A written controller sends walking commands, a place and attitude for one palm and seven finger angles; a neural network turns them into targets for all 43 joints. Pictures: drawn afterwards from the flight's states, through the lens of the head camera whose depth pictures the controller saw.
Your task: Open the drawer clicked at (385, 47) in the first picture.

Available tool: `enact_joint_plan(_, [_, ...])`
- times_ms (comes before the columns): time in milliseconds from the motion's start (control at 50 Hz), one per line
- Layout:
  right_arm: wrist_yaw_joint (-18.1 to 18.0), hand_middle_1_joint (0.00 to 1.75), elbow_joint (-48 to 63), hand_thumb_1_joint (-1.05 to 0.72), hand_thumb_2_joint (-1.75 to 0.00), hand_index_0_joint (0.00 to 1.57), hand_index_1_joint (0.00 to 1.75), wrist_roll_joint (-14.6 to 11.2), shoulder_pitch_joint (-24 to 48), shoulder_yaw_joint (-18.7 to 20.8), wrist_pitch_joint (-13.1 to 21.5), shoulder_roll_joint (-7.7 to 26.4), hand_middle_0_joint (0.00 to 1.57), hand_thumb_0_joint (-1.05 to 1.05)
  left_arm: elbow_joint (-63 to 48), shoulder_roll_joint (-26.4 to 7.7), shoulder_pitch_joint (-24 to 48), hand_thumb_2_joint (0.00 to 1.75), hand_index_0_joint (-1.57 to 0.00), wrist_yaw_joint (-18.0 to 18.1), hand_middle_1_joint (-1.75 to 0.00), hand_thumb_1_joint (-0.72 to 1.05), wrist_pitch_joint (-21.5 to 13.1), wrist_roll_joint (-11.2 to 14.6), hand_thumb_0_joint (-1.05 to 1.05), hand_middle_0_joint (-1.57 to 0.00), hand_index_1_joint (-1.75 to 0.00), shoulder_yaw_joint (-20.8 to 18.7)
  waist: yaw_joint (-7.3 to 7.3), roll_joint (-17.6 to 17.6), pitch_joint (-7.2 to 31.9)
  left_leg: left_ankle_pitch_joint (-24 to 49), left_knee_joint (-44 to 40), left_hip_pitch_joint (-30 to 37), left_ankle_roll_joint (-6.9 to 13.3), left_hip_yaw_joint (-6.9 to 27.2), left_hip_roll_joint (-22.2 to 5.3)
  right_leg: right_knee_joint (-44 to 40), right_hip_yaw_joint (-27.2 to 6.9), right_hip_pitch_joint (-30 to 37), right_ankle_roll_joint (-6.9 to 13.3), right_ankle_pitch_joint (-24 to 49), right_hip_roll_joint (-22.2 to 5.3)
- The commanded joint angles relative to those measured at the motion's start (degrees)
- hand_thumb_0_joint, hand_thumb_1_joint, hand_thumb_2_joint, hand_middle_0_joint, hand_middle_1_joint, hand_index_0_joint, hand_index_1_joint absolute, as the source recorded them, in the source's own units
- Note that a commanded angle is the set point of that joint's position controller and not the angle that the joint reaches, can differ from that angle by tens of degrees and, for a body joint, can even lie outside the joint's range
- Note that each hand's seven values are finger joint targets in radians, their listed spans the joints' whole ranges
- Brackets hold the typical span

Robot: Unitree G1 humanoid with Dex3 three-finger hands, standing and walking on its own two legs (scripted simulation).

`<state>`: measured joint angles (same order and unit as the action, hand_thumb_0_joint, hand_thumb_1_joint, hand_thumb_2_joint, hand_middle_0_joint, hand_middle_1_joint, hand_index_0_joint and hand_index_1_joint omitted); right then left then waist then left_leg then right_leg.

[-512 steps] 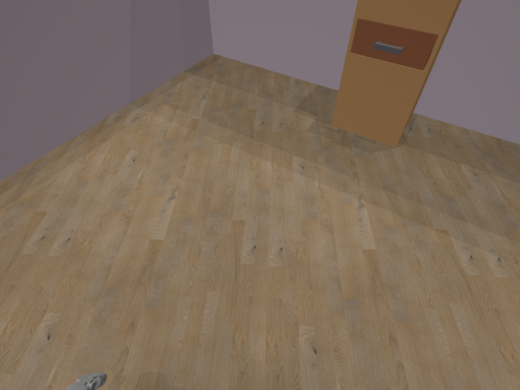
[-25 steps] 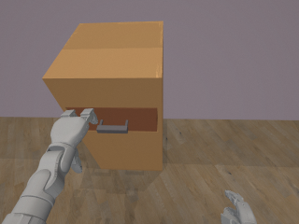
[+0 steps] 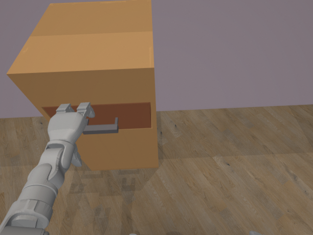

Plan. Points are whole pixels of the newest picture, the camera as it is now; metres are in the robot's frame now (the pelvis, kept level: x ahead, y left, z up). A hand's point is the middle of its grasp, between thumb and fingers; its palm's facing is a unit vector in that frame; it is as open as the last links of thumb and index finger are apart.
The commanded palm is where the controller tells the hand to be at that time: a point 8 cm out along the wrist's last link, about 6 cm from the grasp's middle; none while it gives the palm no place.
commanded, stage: move the hooked fingers above the handle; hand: left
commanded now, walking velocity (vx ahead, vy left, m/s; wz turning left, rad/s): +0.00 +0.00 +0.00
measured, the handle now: (101, 124) +0.51 +0.25 -0.16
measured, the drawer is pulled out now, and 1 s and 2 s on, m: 0.00 0.00 0.00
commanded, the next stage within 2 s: none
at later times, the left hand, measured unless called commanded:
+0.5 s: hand (88, 131) +0.42 +0.24 -0.05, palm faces -0.02 +0.00 -1.00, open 13.8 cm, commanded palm +0.41 +0.24 -0.01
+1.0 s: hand (94, 129) +0.46 +0.25 -0.10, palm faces -0.04 +0.00 -1.00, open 13.6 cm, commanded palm +0.45 +0.23 -0.04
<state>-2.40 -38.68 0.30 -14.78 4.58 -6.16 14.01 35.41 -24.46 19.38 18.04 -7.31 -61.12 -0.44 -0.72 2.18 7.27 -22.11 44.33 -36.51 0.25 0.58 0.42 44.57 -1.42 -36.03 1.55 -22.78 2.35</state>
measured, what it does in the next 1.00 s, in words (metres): lowers itself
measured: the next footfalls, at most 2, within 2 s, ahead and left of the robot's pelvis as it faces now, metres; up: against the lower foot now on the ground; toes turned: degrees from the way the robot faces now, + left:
none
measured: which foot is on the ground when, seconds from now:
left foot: down 0.00-1.00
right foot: down 0.00-1.00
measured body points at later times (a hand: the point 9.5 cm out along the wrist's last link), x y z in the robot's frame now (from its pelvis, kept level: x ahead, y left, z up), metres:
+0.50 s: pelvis -0.03 +0.02 -0.04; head +0.08 +0.02 +0.40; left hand +0.42 +0.24 +0.00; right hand +0.02 -0.25 -0.17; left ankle -0.01 +0.12 -0.71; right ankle -0.02 -0.10 -0.71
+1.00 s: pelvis -0.04 +0.02 -0.08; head +0.11 +0.02 +0.35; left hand +0.46 +0.24 -0.05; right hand -0.05 -0.25 -0.20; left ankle -0.01 +0.12 -0.71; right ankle -0.02 -0.10 -0.71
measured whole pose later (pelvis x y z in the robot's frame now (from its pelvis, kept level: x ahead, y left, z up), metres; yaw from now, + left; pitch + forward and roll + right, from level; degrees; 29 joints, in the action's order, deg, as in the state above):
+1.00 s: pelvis -0.04 +0.02 -0.08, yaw -2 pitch +29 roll -3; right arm 0.5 -41.6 2.8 -18.7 2.3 -4.8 13.9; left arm 65.5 -29.3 47.9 27.6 0.2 -65.2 -3.0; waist -9.0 3.9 10.6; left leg -28.5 69.7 -70.4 1.6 1.2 -0.5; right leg 66.5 -0.1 -68.3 0.0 -27.4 3.6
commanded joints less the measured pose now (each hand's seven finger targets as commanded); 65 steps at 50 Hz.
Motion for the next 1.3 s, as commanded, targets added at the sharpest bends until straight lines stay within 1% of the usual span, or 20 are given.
enact_joint_plan(0, [0.61,0.30,5.98,-0.90,-0.90,0.20,0.30,0.48,-0.75,2.65,1.52,7.07,0.20,0.00,-6.91,-12.59,18.55,0.30,-0.30,6.39,-1.20,-0.50,1.23,-1.54,0.00,-0.30,-1.20,-5.46,0.41,0.85,20.35,23.14,0.03,7.86,2.01,-2.42,2.09,-1.80,1.25,7.65,1.18,25.69,0.13])
enact_joint_plan(80, [0.89,0.30,5.22,-0.90,-0.90,0.20,0.30,0.47,-2.46,2.95,1.37,7.56,0.20,0.00,-2.24,-11.72,22.43,0.30,-0.30,8.09,-1.20,-0.50,3.24,-1.93,0.00,-0.30,-1.20,-3.97,-1.07,-1.14,21.69,21.54,1.23,6.88,2.05,-1.98,1.69,-0.79,1.68,5.06,1.13,22.88,0.55])
enact_joint_plan(120, [0.81,0.30,4.48,-0.90,-0.90,0.20,0.30,0.55,-3.17,2.99,1.46,7.73,0.20,0.00,-0.42,-9.86,27.44,0.30,-0.30,8.27,-1.20,-0.50,3.67,-1.92,0.00,-0.30,-1.20,-1.40,-2.83,-1.30,21.43,20.14,1.89,7.13,2.26,-1.77,1.38,-0.81,1.90,2.36,0.98,20.89,0.54])
enact_joint_plan(240, [0.44,0.30,3.00,-0.90,-0.90,0.20,0.30,1.22,-5.01,2.66,1.62,8.16,0.20,0.00,4.83,-12.54,35.28,0.30,-0.30,9.28,-1.20,-0.50,2.40,-3.20,0.00,-0.30,-1.20,-2.71,-3.54,0.95,22.63,17.76,4.12,5.06,2.11,-0.32,0.92,1.79,2.47,-3.78,1.36,15.78,0.61])
enact_joint_plan(320, [1.19,0.30,2.65,-0.90,-0.90,0.20,0.30,1.68,-5.99,2.66,1.70,8.08,0.20,0.00,8.86,-11.22,36.44,0.30,-0.30,11.20,-1.20,-0.50,2.50,-4.24,0.00,-0.30,-1.20,-2.24,-3.67,3.27,24.28,17.95,6.47,4.07,1.78,-0.06,0.76,3.95,2.94,-8.06,1.57,14.40,0.94])
enact_joint_plan(420, [2.00,0.30,2.19,-0.90,-0.90,0.20,0.30,1.99,-7.76,2.38,1.65,8.88,0.20,0.00,17.07,-12.22,38.53,0.30,-0.30,12.70,-1.20,-0.50,5.89,-4.58,0.00,-0.30,-1.20,-2.61,-4.62,0.86,24.27,15.34,8.45,-1.17,1.95,-0.16,0.71,5.64,3.13,-10.17,1.28,12.72,1.16])
enact_joint_plan(460, [1.93,0.30,1.99,-0.90,-0.90,0.20,0.30,1.89,-8.25,2.20,1.61,9.29,0.20,0.00,19.14,-12.99,42.11,0.30,-0.30,12.36,-1.20,-0.50,6.84,-4.50,0.00,-0.30,-1.20,-2.08,-6.19,-0.54,24.35,13.46,9.26,-3.32,2.23,0.02,0.67,6.04,2.97,-10.98,0.95,11.76,1.04])
enact_joint_plan(560, [1.50,0.30,1.39,-0.90,-0.90,0.20,0.30,2.41,-9.94,2.44,2.36,9.82,0.20,0.00,16.53,-14.48,48.82,0.30,-0.30,11.49,-1.20,-0.50,4.87,-4.73,0.00,-0.30,-1.20,-1.98,-7.22,4.04,30.92,14.03,12.23,-1.31,2.17,0.96,0.19,8.55,2.95,-15.03,0.96,10.45,1.05])
enact_joint_plan(620, [1.41,0.30,0.42,-0.90,-0.90,0.20,0.30,2.86,-10.77,2.47,2.87,9.90,0.20,0.00,16.94,-14.49,50.53,0.30,-0.30,11.54,-1.20,-0.50,3.28,-4.97,0.00,-0.30,-1.20,-2.05,-7.91,5.03,31.21,13.95,14.21,-2.50,2.05,1.66,-0.19,10.33,3.28,-18.36,1.07,9.32,1.16])
enact_joint_plan(680, [1.60,0.30,-0.64,-0.90,-0.90,0.20,0.30,2.94,-11.47,1.95,3.04,10.29,0.20,0.00,22.44,-15.06,50.72,0.30,-0.30,12.28,-1.20,-0.50,3.98,-5.11,0.00,-0.30,-1.20,-2.20,-9.21,3.17,27.13,10.69,15.69,-7.80,2.32,1.93,-0.24,11.35,3.64,-21.61,0.99,6.68,1.24])
enact_joint_plan(780, [1.98,0.30,-0.87,-0.90,-0.90,0.20,0.30,3.21,-12.48,1.39,3.16,11.01,0.20,0.00,24.41,-19.45,55.18,0.30,-0.30,13.58,-1.20,-0.50,6.23,-6.00,0.00,-0.30,-1.20,-4.04,-9.64,5.97,31.42,12.27,18.68,-10.81,2.37,2.02,-0.20,14.58,3.74,-23.32,0.99,7.90,1.28])
enact_joint_plan(860, [2.39,0.30,0.29,-0.90,-0.90,0.20,0.30,3.18,-13.26,1.45,2.50,11.38,0.20,0.00,19.01,-24.47,52.31,0.30,-0.30,12.30,-1.20,-0.50,6.85,-4.78,0.00,-0.30,-1.20,-8.15,-6.87,8.54,41.08,19.89,19.24,-5.48,1.90,1.70,-0.46,15.83,3.63,-17.66,0.91,14.94,1.46])
enact_joint_plan(880, [2.39,0.30,0.50,-0.90,-0.90,0.20,0.30,2.99,-13.34,1.51,2.14,11.25,0.20,0.00,18.87,-23.67,51.06,0.30,-0.30,12.13,-1.20,-0.50,7.52,-4.37,0.00,-0.30,-1.20,-7.71,-6.60,7.72,41.06,20.33,18.89,-5.25,1.94,1.49,-0.31,15.18,3.62,-16.37,0.79,15.64,1.51])
enact_joint_plan(900, [2.33,0.30,0.35,-0.90,-0.90,0.20,0.30,2.75,-13.47,1.56,2.01,10.92,0.20,0.00,19.41,-20.52,52.00,0.30,-0.30,11.86,-1.20,-0.50,8.27,-4.04,0.00,-0.30,-1.20,-5.13,-8.13,6.73,38.66,19.15,18.31,-5.31,2.06,1.56,-0.45,14.09,3.81,-16.78,0.58,14.96,1.53])
enact_joint_plan(1000, [1.46,0.30,-0.12,-0.90,-0.90,0.20,0.30,2.28,-13.24,1.28,2.34,10.80,0.20,0.00,18.19,-19.29,52.88,0.30,-0.30,9.78,-1.20,-0.50,7.73,-3.12,0.00,-0.30,-1.20,-3.27,-9.40,3.80,33.88,13.02,16.97,-7.03,2.71,1.45,-0.58,11.72,3.46,-17.08,0.31,10.76,1.45])
enact_joint_plan(1060, [1.09,0.30,-0.44,-0.90,-0.90,0.20,0.30,2.33,-13.34,1.47,3.18,10.30,0.20,0.00,16.61,-16.45,53.33,0.30,-0.30,8.51,-1.20,-0.50,5.07,-2.88,0.00,-0.30,-1.20,-1.26,-9.70,5.09,33.05,12.21,16.71,-5.57,2.74,1.66,-0.67,11.21,3.40,-18.63,0.48,9.23,1.33])
enact_joint_plan(1100, [0.84,0.30,-0.68,-0.90,-0.90,0.20,0.30,2.34,-13.24,1.15,3.30,10.15,0.20,0.00,19.04,-16.30,51.28,0.30,-0.30,8.02,-1.20,-0.50,4.19,-2.93,0.00,-0.30,-1.20,-1.28,-9.79,3.44,29.12,10.65,16.58,-7.83,2.75,1.64,-0.66,10.98,3.50,-19.48,0.60,7.98,1.35])
enact_joint_plan(1160, [1.10,0.30,-0.54,-0.90,-0.90,0.20,0.30,2.38,-12.74,0.97,3.42,9.72,0.20,0.00,21.62,-13.50,51.43,0.30,-0.30,8.62,-1.20,-0.50,3.76,-3.79,0.00,-0.30,-1.20,0.77,-10.31,5.41,25.71,8.83,16.88,-9.35,2.61,1.53,-0.52,11.33,3.67,-23.10,0.84,5.76,1.29])
enact_joint_plan(1220, [1.36,0.30,0.08,-0.90,-0.90,0.20,0.30,2.42,-12.43,0.45,3.19,10.13,0.20,0.00,23.90,-17.02,51.32,0.30,-0.30,9.86,-1.20,-0.50,4.46,-4.46,0.00,-0.30,-1.20,-1.65,-9.78,4.30,23.92,7.51,17.29,-12.74,2.64,1.41,-0.33,12.13,3.72,-23.23,1.00,4.87,1.32])
enact_joint_plan(1280, [1.51,0.30,0.90,-0.90,-0.90,0.20,0.30,2.66,-12.20,0.40,2.93,10.32,0.20,0.00,22.45,-20.41,51.93,0.30,-0.30,10.90,-1.20,-0.50,4.79,-4.71,0.00,-0.30,-1.20,-4.22,-8.67,6.33,29.37,10.84,18.72,-12.43,2.69,0.76,-0.06,13.66,3.19,-20.93,0.92,8.45,1.25])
